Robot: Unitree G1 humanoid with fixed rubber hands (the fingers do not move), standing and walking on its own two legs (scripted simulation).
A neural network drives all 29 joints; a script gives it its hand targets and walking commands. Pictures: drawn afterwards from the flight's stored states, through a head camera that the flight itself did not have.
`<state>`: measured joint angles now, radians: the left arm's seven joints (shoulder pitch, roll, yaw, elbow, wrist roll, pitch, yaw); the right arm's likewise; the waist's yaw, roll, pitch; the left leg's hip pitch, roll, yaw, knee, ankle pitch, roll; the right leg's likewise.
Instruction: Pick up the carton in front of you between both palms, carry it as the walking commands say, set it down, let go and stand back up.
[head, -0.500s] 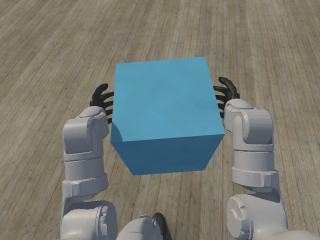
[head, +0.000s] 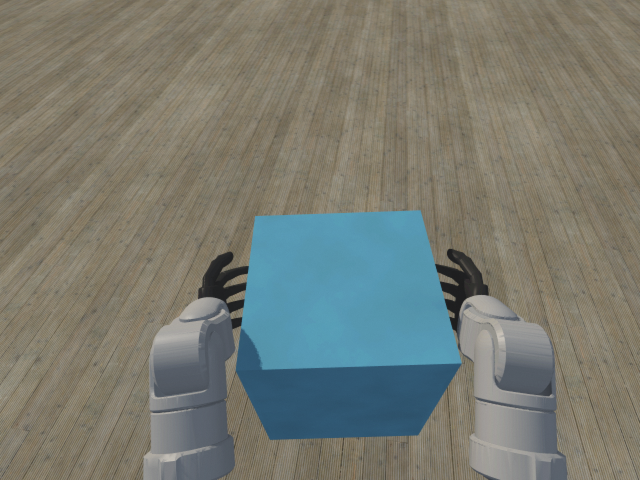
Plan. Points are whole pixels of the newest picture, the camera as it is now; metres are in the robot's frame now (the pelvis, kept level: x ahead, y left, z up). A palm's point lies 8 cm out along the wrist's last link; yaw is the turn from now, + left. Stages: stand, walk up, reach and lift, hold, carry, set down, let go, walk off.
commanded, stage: carry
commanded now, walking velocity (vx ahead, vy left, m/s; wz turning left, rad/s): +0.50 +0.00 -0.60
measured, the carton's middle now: (340, 331) +0.30 +0.01 +0.01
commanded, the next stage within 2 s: none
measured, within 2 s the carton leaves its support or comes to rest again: neither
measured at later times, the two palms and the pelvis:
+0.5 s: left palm (288, 158) +0.59 +0.09 +0.08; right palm (467, 194) +0.49 -0.19 +0.09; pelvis +0.30 +0.03 +0.01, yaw -21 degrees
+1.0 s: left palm (412, 90) +0.84 -0.16 +0.07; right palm (558, 133) +0.68 -0.41 +0.07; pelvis +0.54 -0.14 +0.01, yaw -35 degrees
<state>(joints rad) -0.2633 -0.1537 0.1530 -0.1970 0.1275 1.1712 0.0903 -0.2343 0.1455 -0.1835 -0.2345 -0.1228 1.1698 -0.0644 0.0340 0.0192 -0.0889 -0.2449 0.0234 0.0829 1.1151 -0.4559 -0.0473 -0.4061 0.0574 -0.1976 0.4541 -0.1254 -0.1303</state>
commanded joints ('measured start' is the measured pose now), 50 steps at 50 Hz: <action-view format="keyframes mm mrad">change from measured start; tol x32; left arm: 1 -456 -967 -775 -125 -439 14 -267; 50 -411 -962 -785 -223 -466 21 -276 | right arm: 1 -461 960 765 -77 383 13 243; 50 -400 973 801 -161 411 20 236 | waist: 1 -12 -37 -359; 16 -9 -157 -210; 20 -52 343 -351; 41 -30 208 -193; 44 -18 -318 -342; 50 -23 -72 -301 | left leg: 1 -516 70 -122 176 51 -3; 18 206 53 55 -756 355 -25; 20 523 502 -596 -875 161 153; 27 221 372 -96 -975 134 106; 41 398 293 332 -541 1096 -11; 43 54 252 278 -104 701 -51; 44 -352 66 196 182 -6 -120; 50 -343 146 -71 -23 63 -34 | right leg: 1 660 -358 557 -144 359 -152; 16 342 -190 327 -112 330 -24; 21 -324 -89 209 687 -367 80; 38 -168 -85 -15 121 37 71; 42 291 48 -101 -33 37 27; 45 790 -396 745 -176 231 -227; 50 458 -283 385 -163 305 -90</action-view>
